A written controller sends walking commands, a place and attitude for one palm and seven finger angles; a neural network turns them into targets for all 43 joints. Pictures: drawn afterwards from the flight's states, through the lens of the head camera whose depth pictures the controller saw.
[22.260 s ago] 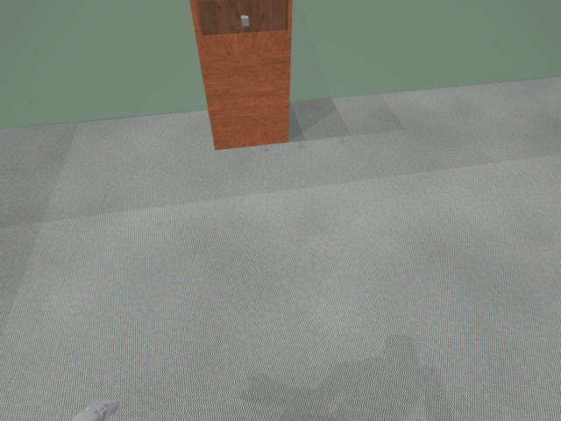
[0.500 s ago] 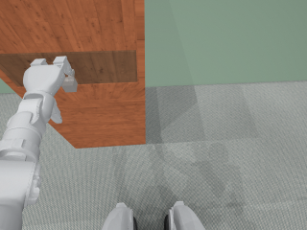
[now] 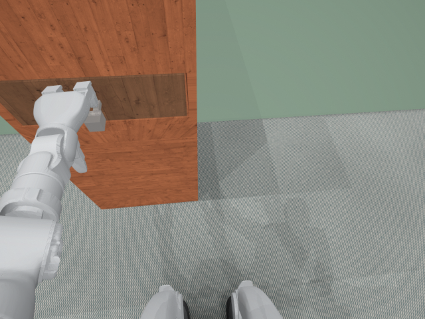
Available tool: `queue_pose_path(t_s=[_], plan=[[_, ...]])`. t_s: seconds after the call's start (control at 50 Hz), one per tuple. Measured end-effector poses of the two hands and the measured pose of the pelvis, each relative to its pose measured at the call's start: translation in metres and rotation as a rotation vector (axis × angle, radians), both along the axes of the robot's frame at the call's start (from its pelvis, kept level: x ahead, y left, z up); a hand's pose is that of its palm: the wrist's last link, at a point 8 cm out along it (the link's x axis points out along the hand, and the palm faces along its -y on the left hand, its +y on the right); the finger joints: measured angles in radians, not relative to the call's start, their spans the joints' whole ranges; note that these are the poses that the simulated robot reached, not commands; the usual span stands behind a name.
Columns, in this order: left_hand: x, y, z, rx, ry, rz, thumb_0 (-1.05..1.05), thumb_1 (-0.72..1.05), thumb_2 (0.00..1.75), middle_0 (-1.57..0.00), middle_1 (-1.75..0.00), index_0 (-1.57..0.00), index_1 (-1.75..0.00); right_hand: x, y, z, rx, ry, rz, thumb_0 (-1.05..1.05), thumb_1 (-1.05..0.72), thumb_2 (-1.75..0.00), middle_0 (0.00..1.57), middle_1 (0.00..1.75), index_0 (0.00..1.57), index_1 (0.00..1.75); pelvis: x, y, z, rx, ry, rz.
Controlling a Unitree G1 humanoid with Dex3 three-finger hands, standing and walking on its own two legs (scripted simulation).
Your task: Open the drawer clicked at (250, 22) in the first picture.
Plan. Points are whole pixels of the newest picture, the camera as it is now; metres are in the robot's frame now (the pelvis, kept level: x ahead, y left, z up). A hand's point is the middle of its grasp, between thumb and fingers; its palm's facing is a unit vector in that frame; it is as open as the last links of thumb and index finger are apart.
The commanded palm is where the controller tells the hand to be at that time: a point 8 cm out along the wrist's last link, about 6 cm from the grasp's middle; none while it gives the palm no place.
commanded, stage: lift the fingers back up to retry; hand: left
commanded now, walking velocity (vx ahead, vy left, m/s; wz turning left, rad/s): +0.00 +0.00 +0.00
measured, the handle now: (96, 114) +0.53 +0.22 +0.00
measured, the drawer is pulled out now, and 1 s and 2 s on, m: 0.00 0.00 0.00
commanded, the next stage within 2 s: re-aim the fingers above the handle in 0.58 s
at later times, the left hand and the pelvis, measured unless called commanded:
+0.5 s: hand (66, 115) +0.49 +0.25 +0.05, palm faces -0.08 -0.04 -1.00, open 13.4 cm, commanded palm +0.48 +0.25 +0.11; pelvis +0.05 +0.01 +0.03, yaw +0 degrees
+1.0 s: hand (68, 114) +0.49 +0.25 +0.06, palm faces -0.06 -0.04 -1.00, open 13.7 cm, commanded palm +0.48 +0.25 +0.11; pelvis +0.06 -0.01 +0.04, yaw +1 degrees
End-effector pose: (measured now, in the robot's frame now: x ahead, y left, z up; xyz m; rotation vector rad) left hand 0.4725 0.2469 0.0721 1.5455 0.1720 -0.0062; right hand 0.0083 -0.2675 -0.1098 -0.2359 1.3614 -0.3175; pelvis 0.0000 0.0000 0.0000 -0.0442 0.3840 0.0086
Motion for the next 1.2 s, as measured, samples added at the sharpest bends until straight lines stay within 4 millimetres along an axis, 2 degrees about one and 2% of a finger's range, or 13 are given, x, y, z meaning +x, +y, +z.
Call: queue_pose_path(t_s=[0.12,0.22,0.28,0.52,0.7,0.86,1.2], plan=[[-0.006,0.001,0.002,-0.026,-0.034,-0.067,0.00,-0.49,0.30,-0.32,-1.20,-0.30,-1.23,-0.008,0.001,0.006,-0.001,0.049,-0.011,0.01,-0.90,-0.90,0.20,0.30,0.20,0.30,0.009,0.003,0.006,-0.003,-0.007,-0.003],[-0.005,0.006,0.010,-0.025,-0.100,-0.058,0.00,-0.49,0.30,-0.32,-1.20,-0.31,-1.21,-0.001,0.003,0.008,0.012,0.072,-0.008,0.01,-0.90,-0.90,0.20,0.30,0.20,0.30,0.018,0.005,0.011,-0.004,-0.014,0.003],[0.000,0.008,0.019,-0.013,-0.122,-0.034,0.00,-0.49,0.30,-0.32,-1.20,-0.33,-1.21,0.009,0.005,0.011,0.021,0.064,-0.006,0.01,-0.90,-0.90,0.20,0.30,0.20,0.30,0.023,0.006,0.016,-0.005,-0.021,0.006],[0.004,0.006,0.037,-0.017,-0.030,-0.011,0.00,-0.49,0.30,-0.33,-1.20,-0.40,-1.22,0.069,0.006,0.025,0.040,-0.054,0.010,0.01,-0.90,-0.90,0.20,0.30,0.20,0.30,0.046,0.005,0.034,0.007,-0.077,0.003],[0.002,0.005,0.040,-0.022,-0.058,-0.031,0.00,-0.49,0.30,-0.32,-1.20,-0.35,-1.21,0.092,-0.001,0.025,0.048,-0.061,0.040,0.01,-0.90,-0.90,0.20,0.30,0.20,0.30,0.054,-0.001,0.036,0.014,-0.074,0.004],[0.001,0.003,0.035,-0.013,-0.051,-0.016,0.00,-0.49,0.30,-0.32,-1.20,-0.33,-1.20,0.092,-0.008,0.023,0.046,-0.045,0.033,0.01,-0.90,-0.90,0.20,0.30,0.20,0.30,0.056,-0.006,0.036,0.017,-0.071,0.005],[0.002,-0.003,0.041,-0.002,-0.037,-0.016,0.00,-0.48,0.30,-0.32,-1.20,-0.33,-1.20,0.071,-0.015,0.025,0.037,-0.024,0.003,0.01,-0.90,-0.90,0.20,0.30,0.20,0.30,0.051,-0.011,0.037,0.021,-0.079,0.005]])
